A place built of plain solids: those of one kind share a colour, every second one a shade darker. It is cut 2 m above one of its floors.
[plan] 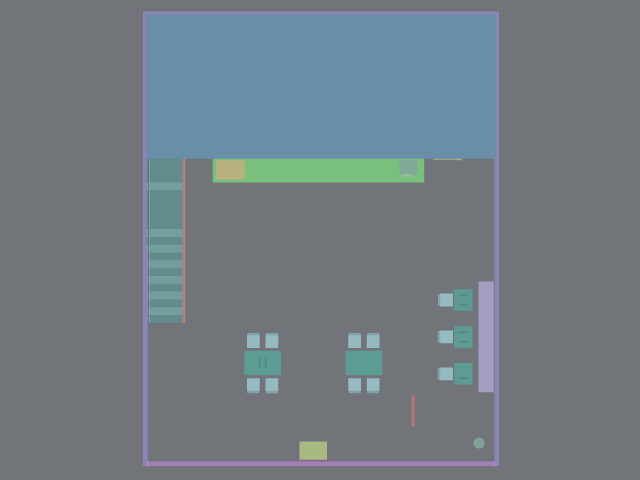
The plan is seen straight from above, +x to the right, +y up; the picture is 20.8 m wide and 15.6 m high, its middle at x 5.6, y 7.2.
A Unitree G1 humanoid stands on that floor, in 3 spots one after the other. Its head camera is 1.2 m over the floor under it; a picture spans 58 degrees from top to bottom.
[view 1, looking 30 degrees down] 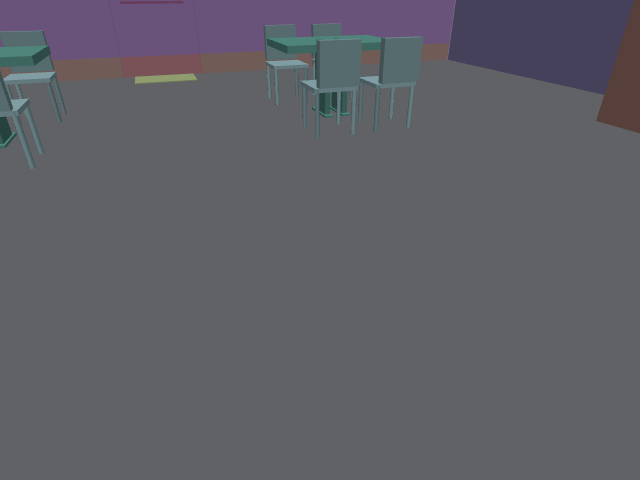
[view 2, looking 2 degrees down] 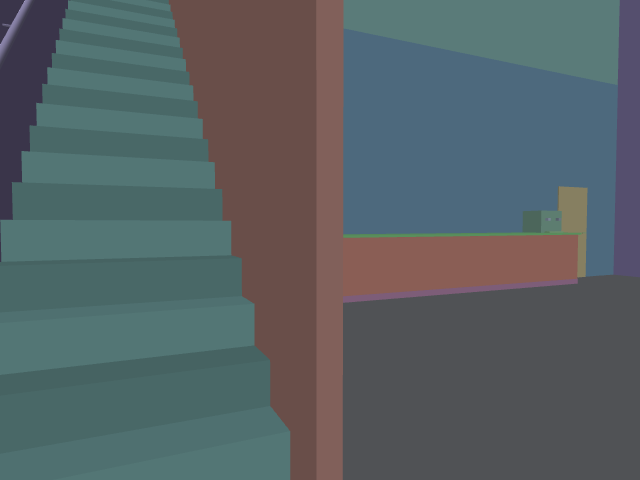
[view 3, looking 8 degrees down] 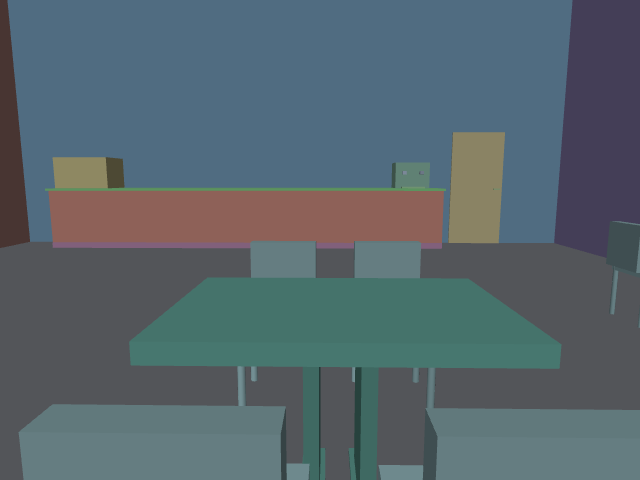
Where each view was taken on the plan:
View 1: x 5.55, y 7.83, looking -110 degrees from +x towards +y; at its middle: ground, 2.40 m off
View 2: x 0.56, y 3.21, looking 66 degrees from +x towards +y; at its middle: stair_partition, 1.42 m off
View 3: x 6.98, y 1.65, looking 91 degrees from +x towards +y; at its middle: counter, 7.56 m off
